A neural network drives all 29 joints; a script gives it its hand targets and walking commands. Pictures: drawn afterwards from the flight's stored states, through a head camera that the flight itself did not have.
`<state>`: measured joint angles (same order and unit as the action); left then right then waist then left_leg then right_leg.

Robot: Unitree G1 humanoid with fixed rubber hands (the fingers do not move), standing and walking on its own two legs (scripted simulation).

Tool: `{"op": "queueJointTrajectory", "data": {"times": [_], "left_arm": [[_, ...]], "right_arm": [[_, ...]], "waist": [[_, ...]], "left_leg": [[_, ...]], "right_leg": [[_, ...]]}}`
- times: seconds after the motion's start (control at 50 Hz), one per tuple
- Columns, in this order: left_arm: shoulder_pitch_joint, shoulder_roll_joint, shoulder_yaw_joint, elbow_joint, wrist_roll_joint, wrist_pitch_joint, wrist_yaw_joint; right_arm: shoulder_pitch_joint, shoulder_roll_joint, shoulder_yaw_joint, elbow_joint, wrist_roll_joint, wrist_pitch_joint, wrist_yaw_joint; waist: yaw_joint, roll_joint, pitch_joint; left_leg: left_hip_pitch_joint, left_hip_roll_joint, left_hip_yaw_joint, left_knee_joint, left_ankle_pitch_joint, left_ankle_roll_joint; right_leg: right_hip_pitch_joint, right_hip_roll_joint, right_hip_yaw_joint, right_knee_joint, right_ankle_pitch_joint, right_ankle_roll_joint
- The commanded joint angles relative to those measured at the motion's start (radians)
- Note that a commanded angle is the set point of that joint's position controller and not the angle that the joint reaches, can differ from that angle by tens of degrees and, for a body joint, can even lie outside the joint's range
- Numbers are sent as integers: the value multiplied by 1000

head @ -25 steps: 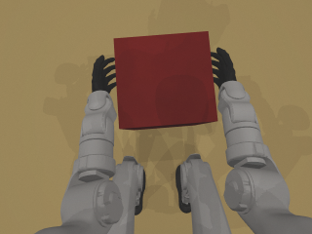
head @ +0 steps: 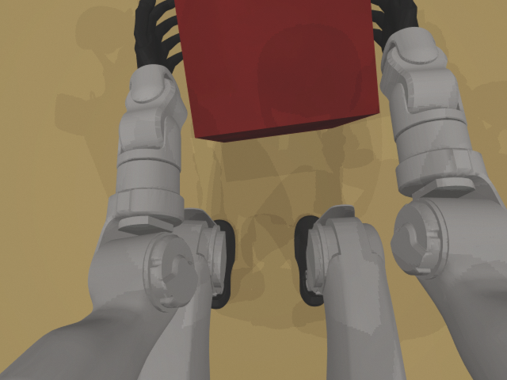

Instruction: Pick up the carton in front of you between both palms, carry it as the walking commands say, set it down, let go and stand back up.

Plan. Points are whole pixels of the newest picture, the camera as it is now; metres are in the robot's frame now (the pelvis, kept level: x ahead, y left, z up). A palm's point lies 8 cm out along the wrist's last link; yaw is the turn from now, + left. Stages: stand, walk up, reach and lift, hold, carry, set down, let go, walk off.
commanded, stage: set down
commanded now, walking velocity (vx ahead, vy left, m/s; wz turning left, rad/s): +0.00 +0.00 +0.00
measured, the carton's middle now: (272, 64) +0.53 -0.04 -0.21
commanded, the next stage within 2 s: none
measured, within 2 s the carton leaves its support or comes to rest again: rests again in 0.74 s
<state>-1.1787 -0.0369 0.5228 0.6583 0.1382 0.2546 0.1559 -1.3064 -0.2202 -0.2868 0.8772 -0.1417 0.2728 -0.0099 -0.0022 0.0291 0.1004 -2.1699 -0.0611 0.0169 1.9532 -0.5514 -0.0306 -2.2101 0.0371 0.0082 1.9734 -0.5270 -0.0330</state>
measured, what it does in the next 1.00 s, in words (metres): lowers itself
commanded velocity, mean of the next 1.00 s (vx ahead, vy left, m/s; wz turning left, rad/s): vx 0.00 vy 0.00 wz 0.00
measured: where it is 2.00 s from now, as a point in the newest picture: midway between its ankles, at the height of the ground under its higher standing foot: (264, 277)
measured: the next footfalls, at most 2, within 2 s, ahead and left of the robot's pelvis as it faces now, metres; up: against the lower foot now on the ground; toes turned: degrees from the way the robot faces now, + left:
none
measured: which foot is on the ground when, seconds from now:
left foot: down 0.00-1.00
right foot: down 0.00-1.00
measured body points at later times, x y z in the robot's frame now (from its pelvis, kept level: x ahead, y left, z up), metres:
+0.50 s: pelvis +0.00 +0.00 -0.06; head +0.36 -0.05 +0.21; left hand +0.54 +0.12 -0.21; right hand +0.56 -0.19 -0.22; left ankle +0.11 +0.12 -0.40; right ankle +0.11 -0.10 -0.40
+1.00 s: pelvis +0.00 +0.01 -0.07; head +0.36 -0.04 +0.19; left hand +0.55 +0.14 -0.23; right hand +0.56 -0.18 -0.24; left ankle +0.11 +0.12 -0.40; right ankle +0.11 -0.10 -0.40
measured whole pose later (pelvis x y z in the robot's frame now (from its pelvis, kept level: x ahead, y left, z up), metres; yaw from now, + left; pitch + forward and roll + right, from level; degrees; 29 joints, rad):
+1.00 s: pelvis +0.00 +0.01 -0.07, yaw +1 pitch +35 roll +3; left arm -1.40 0.15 0.46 0.99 0.02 0.17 0.11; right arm -1.51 -0.32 -0.21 1.10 -0.09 0.21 0.06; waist -0.01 0.08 0.36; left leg -2.24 -0.12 0.02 2.22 -0.59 -0.05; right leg -2.26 0.01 0.01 2.24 -0.59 -0.03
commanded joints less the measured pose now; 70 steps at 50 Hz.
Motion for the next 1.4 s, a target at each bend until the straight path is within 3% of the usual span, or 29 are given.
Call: {"op": "queueJointTrajectory", "data": {"times": [0.0, 0.16, 0.2, 0.26, 0.32, 0.46, 0.74, 1.0, 1.2, 1.28, 1.3, 1.36, 1.38], "left_arm": [[-710, -788, -526, 2, -128, -27, -221], [-798, -731, -584, -15, -216, -60, -213], [-775, -763, -583, 5, -246, -65, -216], [-738, -784, -558, 59, -246, -55, -230], [-727, -776, -532, 81, -228, -49, -248], [-730, -752, -489, 111, -209, -69, -249], [-743, -721, -425, 235, -199, -77, -254], [-682, -627, -352, 322, -162, -68, -273], [-617, -516, -280, 363, -123, -61, -264], [-582, -360, -239, 371, -114, -81, -226], [-548, -247, -210, 378, -108, -94, -199], [-409, 276, -138, 372, -132, -153, -64], [-435, 337, -155, 366, -165, -170, -33]], "right_arm": [[-542, 875, 394, -51, 139, -38, 220], [-648, 822, 477, -78, 226, -66, 206], [-695, 823, 505, -124, 250, -77, 199], [-660, 837, 509, -99, 253, -75, 196], [-607, 854, 483, -46, 232, -67, 202], [-629, 825, 436, 1, 222, -94, 208], [-640, 704, 351, 105, 184, -114, 225], [-520, 627, 246, 203, 76, -79, 261], [-471, 520, 189, 240, 20, -67, 260], [-465, 351, 155, 249, 15, -92, 219], [-448, 234, 126, 254, 9, -105, 190], [-389, -325, 53, 242, 44, -177, 36], [-445, -375, 77, 231, 86, -197, 1]], "waist": [[-7, -89, -1163], [0, -114, -1214], [-7, -147, -1255], [-6, -170, -1224], [2, -167, -1122], [3, -119, -971], [-53, -25, -778], [-84, -15, -549], [-73, -22, -458], [-67, -31, -483], [-66, -38, -496], [-66, -69, -587], [-51, -73, -643]], "left_leg": [[490, -110, 50, -73, 256, -1], [481, -98, 61, 37, 315, 1], [478, -102, 62, 61, 362, 6], [380, -103, 64, 80, 355, 2], [299, -102, 67, 82, 301, 0], [321, -101, 57, 97, 287, 5], [313, -105, 43, 117, 205, 2], [222, -107, 26, 120, 131, 11], [200, -100, 30, 128, 79, 5], [247, -85, 43, 137, 86, -19], [265, -78, 50, 139, 89, -27], [326, -50, 61, 132, 112, -43], [344, -43, 57, 131, 143, -40]], "right_leg": [[712, 82, 1, -126, 326, 37], [791, 66, 5, -14, 417, 40], [829, 66, -1, 7, 477, 43], [891, 59, 16, 28, 547, 39], [841, 60, 19, 32, 506, 37], [645, 67, 12, 38, 390, 27], [495, 50, 17, 60, 250, -6], [390, 36, 23, 72, 184, -26], [375, 26, 35, 69, 126, -25], [426, 9, 36, 70, 136, -4], [445, 1, 35, 69, 140, 3], [531, -21, 33, 62, 168, 25], [554, -26, 45, 68, 195, 27]]}}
